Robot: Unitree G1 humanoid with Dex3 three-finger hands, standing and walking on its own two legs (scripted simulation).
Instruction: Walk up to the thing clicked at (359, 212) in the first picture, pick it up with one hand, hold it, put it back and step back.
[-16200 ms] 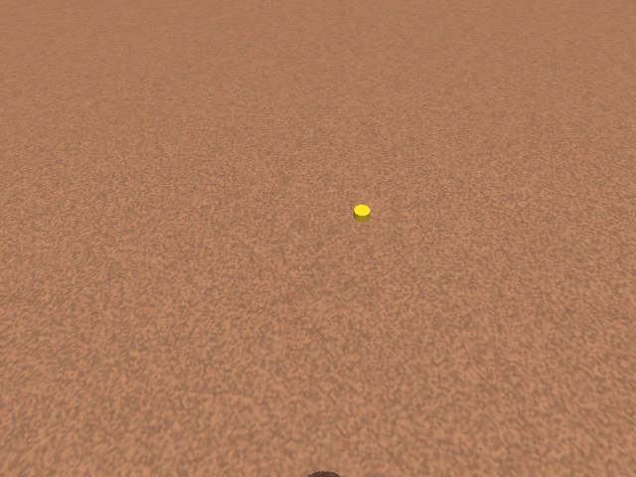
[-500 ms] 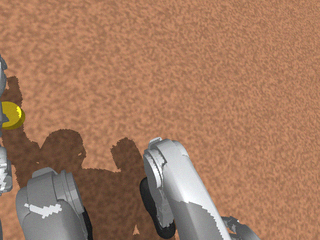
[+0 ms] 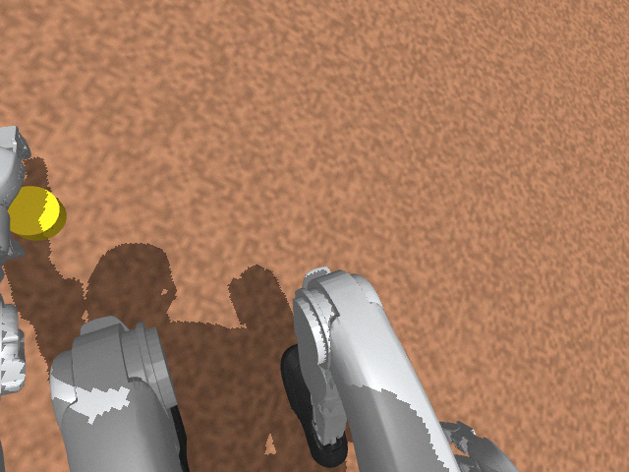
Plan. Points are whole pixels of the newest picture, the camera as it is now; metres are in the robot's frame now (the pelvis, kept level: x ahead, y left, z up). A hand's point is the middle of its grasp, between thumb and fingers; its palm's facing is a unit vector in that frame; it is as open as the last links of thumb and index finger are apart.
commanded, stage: rest palm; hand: left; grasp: from above
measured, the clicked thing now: (34, 213) +0.49 +0.30 -0.30
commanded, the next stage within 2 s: close in 1.58 s
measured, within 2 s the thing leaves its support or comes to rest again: neither
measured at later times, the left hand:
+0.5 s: hand (34, 214) +0.47 +0.28 -0.24, palm faces -0.45 -0.12 -0.89, open 14.1 cm
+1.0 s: hand (28, 224) +0.47 +0.30 -0.27, palm faces -0.45 -0.15 -0.88, open 14.3 cm
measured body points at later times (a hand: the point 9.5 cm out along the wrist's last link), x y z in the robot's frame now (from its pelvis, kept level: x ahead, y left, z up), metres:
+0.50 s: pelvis +0.00 +0.00 -0.01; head +0.27 +0.10 +0.32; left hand +0.49 +0.29 -0.19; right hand +0.02 -0.25 -0.09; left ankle +0.07 +0.13 -0.29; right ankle +0.10 -0.11 -0.29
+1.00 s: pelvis +0.00 +0.01 -0.01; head +0.28 +0.12 +0.31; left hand +0.49 +0.30 -0.22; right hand +0.05 -0.24 -0.07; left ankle +0.07 +0.13 -0.29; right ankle +0.10 -0.11 -0.29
